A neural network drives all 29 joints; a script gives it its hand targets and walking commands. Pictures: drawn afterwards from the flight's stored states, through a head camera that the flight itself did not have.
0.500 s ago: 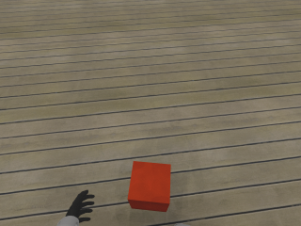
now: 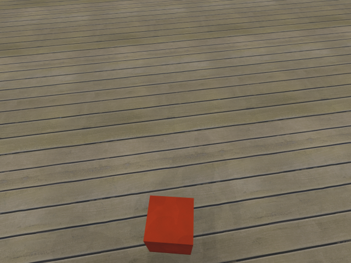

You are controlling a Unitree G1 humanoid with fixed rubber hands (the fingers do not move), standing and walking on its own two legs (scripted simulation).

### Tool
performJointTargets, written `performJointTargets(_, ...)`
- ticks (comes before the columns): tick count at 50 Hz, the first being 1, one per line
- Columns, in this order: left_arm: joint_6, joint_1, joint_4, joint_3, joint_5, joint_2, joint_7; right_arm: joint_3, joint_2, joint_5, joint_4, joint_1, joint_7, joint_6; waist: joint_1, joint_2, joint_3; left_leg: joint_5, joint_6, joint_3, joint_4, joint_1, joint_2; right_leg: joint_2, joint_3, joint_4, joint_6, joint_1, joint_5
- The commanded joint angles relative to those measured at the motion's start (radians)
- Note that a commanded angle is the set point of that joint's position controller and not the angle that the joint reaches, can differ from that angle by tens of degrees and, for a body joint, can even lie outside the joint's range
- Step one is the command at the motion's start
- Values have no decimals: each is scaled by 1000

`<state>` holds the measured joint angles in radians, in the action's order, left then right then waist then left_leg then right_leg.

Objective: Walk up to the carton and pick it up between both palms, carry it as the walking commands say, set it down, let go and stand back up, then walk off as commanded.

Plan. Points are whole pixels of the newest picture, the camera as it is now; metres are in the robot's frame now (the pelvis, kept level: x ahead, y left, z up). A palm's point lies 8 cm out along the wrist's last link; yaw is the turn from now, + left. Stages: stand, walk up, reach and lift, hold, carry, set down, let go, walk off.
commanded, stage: walk up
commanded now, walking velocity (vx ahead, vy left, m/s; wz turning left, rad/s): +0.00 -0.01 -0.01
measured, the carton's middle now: (170, 225) +0.38 +0.04 -0.64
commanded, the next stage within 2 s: stand in 1.70 s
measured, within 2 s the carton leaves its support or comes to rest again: neither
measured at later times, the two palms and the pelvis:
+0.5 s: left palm out of the picture +0.01 +0.20 -0.13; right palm out of the picture +0.02 -0.24 -0.13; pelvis +0.00 -0.02 +0.02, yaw +1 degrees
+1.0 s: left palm out of the picture -0.02 +0.27 -0.14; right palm out of the picture +0.00 -0.20 -0.13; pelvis -0.03 +0.03 +0.01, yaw -2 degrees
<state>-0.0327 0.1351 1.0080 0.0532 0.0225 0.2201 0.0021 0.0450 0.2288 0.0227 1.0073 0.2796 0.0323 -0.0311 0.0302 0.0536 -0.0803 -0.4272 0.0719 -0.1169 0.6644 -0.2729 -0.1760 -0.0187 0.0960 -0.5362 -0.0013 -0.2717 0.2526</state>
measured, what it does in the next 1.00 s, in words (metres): steps on the spot: left foot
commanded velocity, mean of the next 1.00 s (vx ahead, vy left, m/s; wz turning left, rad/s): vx -0.02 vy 0.03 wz -0.06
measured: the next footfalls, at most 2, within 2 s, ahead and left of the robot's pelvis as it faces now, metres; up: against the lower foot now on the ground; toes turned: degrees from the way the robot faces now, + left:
left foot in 0.92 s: +0.02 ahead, +0.15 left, +0.00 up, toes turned -11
right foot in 1.24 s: -0.04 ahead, -0.07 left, +0.00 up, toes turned -2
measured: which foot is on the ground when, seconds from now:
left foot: down 0.00-0.66, up 0.68-0.90, down 0.92-1.00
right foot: down 0.00-0.92, up 0.94-1.00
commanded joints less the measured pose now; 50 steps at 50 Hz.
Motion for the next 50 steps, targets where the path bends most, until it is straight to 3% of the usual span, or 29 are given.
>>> performJointTargets(1,45,35,-12,5,7,140,23,-1,66,-19,-30,22,-13,-15,-22,-283,91,-73,-41,69,82,-55,88,-272,-250,272,-158,105,-359)
performJointTargets(2,40,-2,-10,-1,6,114,26,-15,40,-19,-2,38,-18,-10,-10,-314,80,-52,-51,78,68,-27,106,-243,-205,269,-156,86,-349)
performJointTargets(5,38,12,-4,-6,-5,88,35,-24,24,-25,36,42,-18,-5,-17,-291,90,26,-73,71,-41,16,109,-219,-161,236,-134,111,-361)
performJointTargets(7,31,28,18,-12,-11,77,36,-25,2,-17,59,74,-8,14,1,-189,74,223,-70,71,-236,92,103,-203,-143,210,-103,90,-287)
performJointTargets(8,29,43,27,-14,-17,70,31,-26,14,-21,70,79,-5,24,-1,-160,101,339,-68,83,-307,164,75,-172,-127,190,-79,77,-253)
performJointTargets(9,27,50,33,-20,-15,56,28,-13,47,-15,83,78,-2,25,-14,-67,90,391,-84,127,-327,210,21,-132,-116,186,-55,20,-138)
performJointTargets(10,25,46,31,-22,-18,46,29,-9,52,-12,85,62,-8,27,-20,-23,60,355,-93,145,-355,164,13,-96,-104,188,-40,10,-40)
performJointTargets(11,24,48,39,-29,-21,25,29,-11,59,-11,72,-4,-10,30,-31,81,-21,288,-95,184,-389,46,2,-62,-67,190,-22,46,-48)
performJointTargets(12,29,61,51,-27,-21,19,29,-17,38,-12,69,11,-5,32,-34,100,-15,298,-98,193,-408,28,7,-67,-62,190,-13,104,-86)
performJointTargets(15,50,88,89,-26,-12,42,23,-26,-3,-10,76,-7,0,47,-35,1,52,353,-79,132,-368,124,46,-99,-93,228,-31,127,-166)
performJointTargets(21,54,96,120,-27,-18,49,28,-28,5,-10,103,17,-4,49,-37,-18,35,366,-69,105,-371,128,54,-109,-93,229,-41,141,-221)
performJointTargets(23,57,115,124,-28,-20,32,28,-29,-5,-7,124,38,0,47,-40,-72,26,349,-69,110,-362,132,56,-113,-90,240,-30,141,-242)
performJointTargets(29,54,140,131,-32,-20,30,34,-24,2,-9,118,40,2,46,-34,-46,4,358,-66,106,-360,136,54,-104,-91,241,-31,121,-203)
performJointTargets(31,52,173,96,-9,-13,63,34,10,29,-4,113,28,19,23,-54,-60,-21,281,-32,33,-228,95,60,-185,-219,219,-44,59,-337)
performJointTargets(32,50,237,87,11,-7,134,40,16,51,-1,100,14,19,6,-102,-67,18,148,-5,1,-111,-49,119,-290,-343,233,-99,173,-413)
performJointTargets(33,44,261,81,17,-3,157,52,18,36,3,82,33,18,-15,-111,-136,7,-61,7,36,94,-160,122,-396,-445,227,-174,195,-568)
performJointTargets(35,41,256,61,19,-13,158,66,17,27,5,26,-6,8,-33,-96,-121,61,-99,-3,118,336,-211,107,-442,-421,198,-239,140,-678)
performJointTargets(38,41,117,6,17,6,103,55,4,7,-2,19,15,4,-25,-64,-252,145,-64,-31,120,186,-97,101,-296,-252,188,-163,83,-454)
performJointTargets(39,29,196,16,27,5,131,60,11,33,6,-4,-30,-14,-33,-87,-236,137,-22,-21,103,204,-155,115,-310,-305,248,-160,90,-231)
performJointTargets(40,26,125,1,25,14,133,53,4,33,0,-4,-5,-19,-28,-70,-317,140,-4,-25,113,131,-88,108,-278,-259,261,-141,58,-118)
performJointTargets(41,16,170,14,33,13,131,59,10,31,0,-19,-19,-22,-29,-79,-287,123,-16,-24,107,94,-118,115,-308,-324,269,-147,85,-86)
performJointTargets(43,8,106,25,10,15,101,39,-6,-7,-17,30,54,-16,-7,-31,-313,119,124,-29,37,-157,100,147,-163,-160,188,-94,-49,-49)
performJointTargets(44,9,124,25,2,9,53,33,4,0,-12,42,114,-4,0,3,-157,107,231,-46,44,-255,180,127,-145,-175,165,-59,-132,51)
performJointTargets(45,1,128,20,-11,2,18,33,13,44,-7,56,133,1,11,16,-38,112,179,-61,145,-352,201,15,-63,-75,88,-26,-179,138)
performJointTargets(46,8,125,-5,-22,-3,-14,27,28,125,9,54,156,4,17,18,218,83,129,-117,392,-470,147,-172,14,-41,-123,18,-244,180)
performJointTargets(47,-6,124,6,-18,2,-10,23,28,138,13,30,74,6,23,-14,215,55,24,-157,420,-522,14,-237,-12,-109,-241,28,-193,203)
performJointTargets(48,-12,88,-3,-7,-5,34,25,23,153,11,10,27,7,22,8,211,-17,24,-187,402,-544,-96,-221,0,-116,-303,33,-138,223)
performJointTargets(49,-9,78,6,-2,-12,48,22,14,139,11,10,-14,8,31,-15,173,-51,171,-198,384,-504,-83,-195,-5,-131,-379,33,-152,222)
performJointTargets(50,-6,104,22,-3,-6,46,22,11,95,7,5,-34,10,37,-28,122,-16,272,-202,290,-462,-54,-156,-8,-127,-429,28,-135,193)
